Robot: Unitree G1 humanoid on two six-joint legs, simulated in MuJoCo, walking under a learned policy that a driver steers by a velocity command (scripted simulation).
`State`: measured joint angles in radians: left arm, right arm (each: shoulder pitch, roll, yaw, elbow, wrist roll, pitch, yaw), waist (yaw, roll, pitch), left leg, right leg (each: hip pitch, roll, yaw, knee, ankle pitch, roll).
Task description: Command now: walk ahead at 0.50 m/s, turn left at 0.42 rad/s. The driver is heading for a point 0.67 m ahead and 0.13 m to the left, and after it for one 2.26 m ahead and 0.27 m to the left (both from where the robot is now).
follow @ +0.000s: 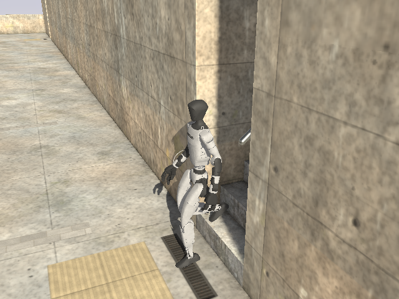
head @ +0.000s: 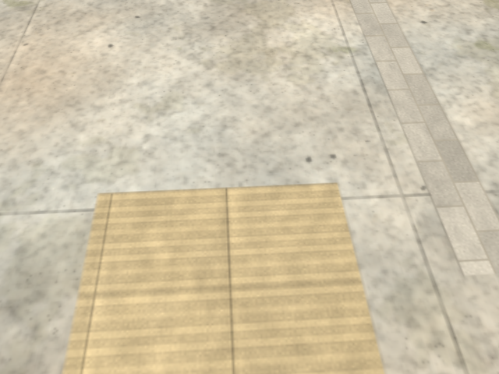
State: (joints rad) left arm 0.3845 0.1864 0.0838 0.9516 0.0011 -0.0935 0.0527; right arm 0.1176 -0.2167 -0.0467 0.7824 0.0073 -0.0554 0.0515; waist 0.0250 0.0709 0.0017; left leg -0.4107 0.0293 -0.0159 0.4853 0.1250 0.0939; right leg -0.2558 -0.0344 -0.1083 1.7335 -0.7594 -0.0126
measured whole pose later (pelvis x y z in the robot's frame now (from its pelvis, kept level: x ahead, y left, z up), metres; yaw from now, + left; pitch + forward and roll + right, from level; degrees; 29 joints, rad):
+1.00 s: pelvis +0.54 +0.18 -0.01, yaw +25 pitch +3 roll +0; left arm 0.18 0.29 0.07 0.84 -0.04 -0.06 0.00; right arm 0.30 -0.22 -0.06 0.76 -0.01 -0.09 0.03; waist -0.02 -0.04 0.01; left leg -0.20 -0.05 0.09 0.35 -0.20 0.07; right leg -0.66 -0.09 0.07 1.12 -0.21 -0.02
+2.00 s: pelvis +1.07 +0.31 -0.01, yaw -8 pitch +2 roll +1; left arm 0.24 0.30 0.06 0.66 -0.02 -0.03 0.00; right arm 0.28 -0.25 -0.06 0.74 -0.01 -0.10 0.01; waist -0.03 -0.05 0.01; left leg -0.25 -0.03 0.03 0.41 -0.19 0.03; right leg -0.57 -0.02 0.07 1.14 -0.33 -0.01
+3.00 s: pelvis +1.41 +0.22 -0.03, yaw -11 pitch +0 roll +0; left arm 0.24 0.25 0.04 0.85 0.02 0.03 0.03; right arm 0.10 -0.21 -0.01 0.81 -0.02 0.00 0.00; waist 0.01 -0.01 0.02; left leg -0.38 -0.02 0.02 0.52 -0.14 0.02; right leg -0.26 -0.04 0.03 0.57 -0.31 0.04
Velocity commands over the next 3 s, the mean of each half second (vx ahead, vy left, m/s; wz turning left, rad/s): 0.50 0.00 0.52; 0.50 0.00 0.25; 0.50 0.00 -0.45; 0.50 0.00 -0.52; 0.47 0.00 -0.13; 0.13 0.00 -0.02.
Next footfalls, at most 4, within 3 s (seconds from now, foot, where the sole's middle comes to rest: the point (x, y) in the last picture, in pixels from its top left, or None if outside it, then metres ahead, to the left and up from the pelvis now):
0.32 right None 0.41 -0.10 -0.79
0.78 left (170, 365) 0.53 0.26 -0.79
1.32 right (208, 248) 0.91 0.19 -0.79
1.80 left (151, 191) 1.14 0.41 -0.79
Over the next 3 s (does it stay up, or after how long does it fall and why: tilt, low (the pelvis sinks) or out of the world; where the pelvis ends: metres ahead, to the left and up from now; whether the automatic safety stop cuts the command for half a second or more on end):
stays up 1.41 0.22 -0.03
